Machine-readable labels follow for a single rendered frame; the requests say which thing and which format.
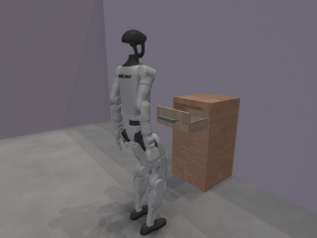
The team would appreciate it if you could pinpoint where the left robot upper arm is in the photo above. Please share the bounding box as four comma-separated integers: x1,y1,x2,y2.
110,65,122,105

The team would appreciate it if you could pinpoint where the drawer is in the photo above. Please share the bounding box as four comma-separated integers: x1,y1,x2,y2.
157,105,209,134

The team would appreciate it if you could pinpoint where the cabinet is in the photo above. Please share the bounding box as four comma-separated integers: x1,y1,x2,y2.
171,93,240,192

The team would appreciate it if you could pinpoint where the robot right forearm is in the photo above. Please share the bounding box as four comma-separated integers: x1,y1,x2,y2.
138,101,156,148

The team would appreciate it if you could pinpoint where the right robot upper arm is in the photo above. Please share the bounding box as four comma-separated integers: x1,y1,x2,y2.
135,64,157,113

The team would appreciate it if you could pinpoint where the right robot foot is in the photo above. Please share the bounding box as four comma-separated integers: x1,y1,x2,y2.
140,218,166,236

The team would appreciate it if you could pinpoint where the robot left forearm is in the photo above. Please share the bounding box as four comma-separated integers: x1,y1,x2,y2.
110,101,124,131

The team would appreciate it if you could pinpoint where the robot right hand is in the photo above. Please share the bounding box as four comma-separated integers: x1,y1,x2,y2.
145,146,161,175

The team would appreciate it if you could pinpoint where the handle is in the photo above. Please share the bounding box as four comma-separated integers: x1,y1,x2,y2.
158,115,179,124

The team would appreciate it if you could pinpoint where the robot left hand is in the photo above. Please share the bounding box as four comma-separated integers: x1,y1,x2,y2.
114,128,129,151

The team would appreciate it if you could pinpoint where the humanoid robot head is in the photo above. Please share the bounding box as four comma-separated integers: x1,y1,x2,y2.
121,30,147,66

